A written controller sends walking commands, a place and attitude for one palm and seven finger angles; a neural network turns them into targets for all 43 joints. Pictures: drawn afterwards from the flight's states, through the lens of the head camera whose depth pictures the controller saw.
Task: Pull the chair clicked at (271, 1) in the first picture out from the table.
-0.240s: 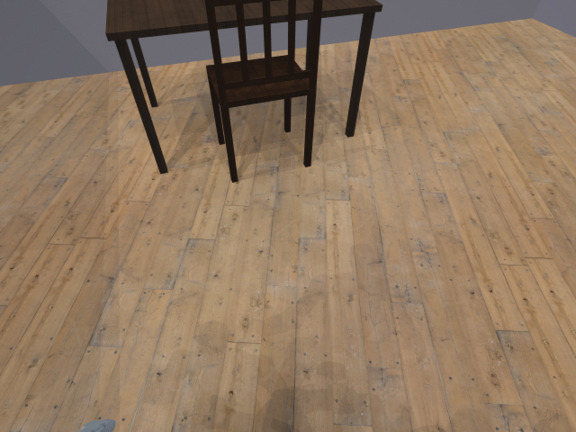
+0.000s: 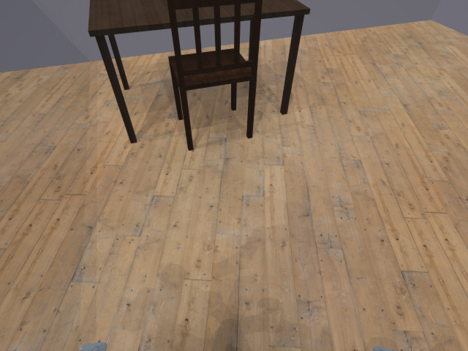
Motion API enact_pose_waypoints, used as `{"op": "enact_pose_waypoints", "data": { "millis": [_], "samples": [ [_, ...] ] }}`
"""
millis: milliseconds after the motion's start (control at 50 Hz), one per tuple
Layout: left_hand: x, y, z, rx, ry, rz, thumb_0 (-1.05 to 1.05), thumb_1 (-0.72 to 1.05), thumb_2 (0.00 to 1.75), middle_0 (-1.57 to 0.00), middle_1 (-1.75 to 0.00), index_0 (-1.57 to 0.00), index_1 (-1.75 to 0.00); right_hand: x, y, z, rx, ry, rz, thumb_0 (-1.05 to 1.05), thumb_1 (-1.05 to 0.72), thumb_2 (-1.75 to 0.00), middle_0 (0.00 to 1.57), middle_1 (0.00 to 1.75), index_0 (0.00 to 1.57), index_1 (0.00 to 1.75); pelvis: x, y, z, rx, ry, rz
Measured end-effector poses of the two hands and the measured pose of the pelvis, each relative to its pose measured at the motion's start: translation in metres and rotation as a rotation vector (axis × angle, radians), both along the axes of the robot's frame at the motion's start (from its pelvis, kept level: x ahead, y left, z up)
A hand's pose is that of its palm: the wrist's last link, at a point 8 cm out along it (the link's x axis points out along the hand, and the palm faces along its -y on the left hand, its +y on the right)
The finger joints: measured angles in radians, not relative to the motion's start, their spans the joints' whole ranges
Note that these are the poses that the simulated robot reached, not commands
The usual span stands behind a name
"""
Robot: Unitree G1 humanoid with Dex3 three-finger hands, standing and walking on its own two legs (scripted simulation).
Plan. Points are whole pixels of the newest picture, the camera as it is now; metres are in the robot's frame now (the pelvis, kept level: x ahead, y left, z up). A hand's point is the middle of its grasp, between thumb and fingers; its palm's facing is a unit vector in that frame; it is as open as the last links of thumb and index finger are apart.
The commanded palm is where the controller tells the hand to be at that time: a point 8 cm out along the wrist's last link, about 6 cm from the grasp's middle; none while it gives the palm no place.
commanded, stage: stand and wait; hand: left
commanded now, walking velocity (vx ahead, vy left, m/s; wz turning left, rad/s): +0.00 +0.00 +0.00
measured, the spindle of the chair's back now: (217, 37) +1.50 +0.18 -0.08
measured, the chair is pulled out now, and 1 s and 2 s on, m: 0.00 0.00 0.00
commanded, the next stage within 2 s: look at it before walking up in 0.58 s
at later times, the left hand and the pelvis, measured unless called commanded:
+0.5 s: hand out of the picture +0.06 +0.24 -0.15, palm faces -0.03 -0.94 -0.34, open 7.4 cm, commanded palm none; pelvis -0.01 -0.01 +0.00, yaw +0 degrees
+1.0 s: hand out of the picture +0.06 +0.24 -0.15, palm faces -0.03 -0.95 -0.32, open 7.4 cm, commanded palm none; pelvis -0.01 +0.00 +0.01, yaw +0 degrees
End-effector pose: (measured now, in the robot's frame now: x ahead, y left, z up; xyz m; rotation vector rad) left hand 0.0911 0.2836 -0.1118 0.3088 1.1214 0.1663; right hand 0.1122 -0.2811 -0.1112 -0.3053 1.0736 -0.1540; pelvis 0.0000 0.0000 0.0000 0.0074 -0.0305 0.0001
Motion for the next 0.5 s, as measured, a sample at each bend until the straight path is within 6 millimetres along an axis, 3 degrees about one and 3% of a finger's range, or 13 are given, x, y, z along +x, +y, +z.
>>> {"op": "enact_pose_waypoints", "data": {
  "millis": [300, 500],
  "samples": [
    [-0.033, 0.0, -0.006, 0.005, 0.094, 0.029, 0.01, 0.9, 0.9, -0.2, -0.3, -0.2, -0.3, -0.044, -0.015, -0.006, -0.018, 0.125, -0.048, 0.01, -0.9, -0.9, 0.2, 0.3, 0.2, 0.3, -0.005, -0.006, 0.003, -0.002, -0.004, -0.002],
    [-0.034, 0.003, -0.003, 0.015, 0.095, 0.027, 0.01, 0.9, 0.9, -0.2, -0.3, -0.2, -0.3, -0.058, -0.019, -0.007, -0.019, 0.149, -0.065, 0.01, -0.9, -0.9, 0.2, 0.3, 0.2, 0.3, -0.008, -0.007, 0.004, -0.002, -0.008, -0.005]
  ]
}}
